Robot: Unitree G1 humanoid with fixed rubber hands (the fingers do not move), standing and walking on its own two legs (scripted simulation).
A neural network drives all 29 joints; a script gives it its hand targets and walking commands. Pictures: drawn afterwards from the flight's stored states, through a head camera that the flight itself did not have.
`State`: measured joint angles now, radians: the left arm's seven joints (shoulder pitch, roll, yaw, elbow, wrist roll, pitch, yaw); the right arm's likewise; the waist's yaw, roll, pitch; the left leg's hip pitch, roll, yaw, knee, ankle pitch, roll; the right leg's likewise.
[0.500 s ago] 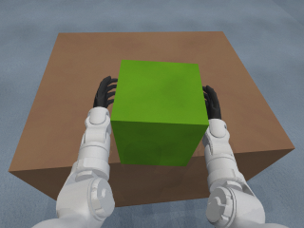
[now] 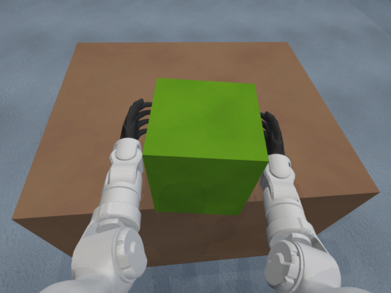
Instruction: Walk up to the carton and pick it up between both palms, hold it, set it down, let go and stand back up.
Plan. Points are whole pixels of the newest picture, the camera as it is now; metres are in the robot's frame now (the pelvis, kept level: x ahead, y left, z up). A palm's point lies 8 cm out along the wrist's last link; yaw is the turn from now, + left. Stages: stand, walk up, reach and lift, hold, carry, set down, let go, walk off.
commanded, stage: reach and lift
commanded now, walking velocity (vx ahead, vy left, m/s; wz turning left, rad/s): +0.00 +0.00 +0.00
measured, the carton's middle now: (201, 152) +0.41 -0.01 +0.02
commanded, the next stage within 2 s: none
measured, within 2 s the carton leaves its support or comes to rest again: leaves its support in 0.20 s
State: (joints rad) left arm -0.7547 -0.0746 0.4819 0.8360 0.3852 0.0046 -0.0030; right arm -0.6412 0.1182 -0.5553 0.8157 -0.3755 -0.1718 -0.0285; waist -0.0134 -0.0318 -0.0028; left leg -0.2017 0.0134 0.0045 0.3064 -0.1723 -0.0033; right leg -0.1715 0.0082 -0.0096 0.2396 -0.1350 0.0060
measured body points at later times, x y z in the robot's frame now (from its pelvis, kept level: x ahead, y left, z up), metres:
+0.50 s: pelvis -0.02 -0.01 +0.00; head +0.00 +0.03 +0.45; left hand +0.40 +0.15 +0.09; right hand +0.38 -0.16 +0.09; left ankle -0.01 +0.12 -0.75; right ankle -0.01 -0.12 -0.75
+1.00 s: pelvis -0.02 +0.00 +0.00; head -0.03 +0.04 +0.45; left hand +0.39 +0.15 +0.13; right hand +0.38 -0.15 +0.12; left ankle -0.01 +0.12 -0.75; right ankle -0.01 -0.12 -0.75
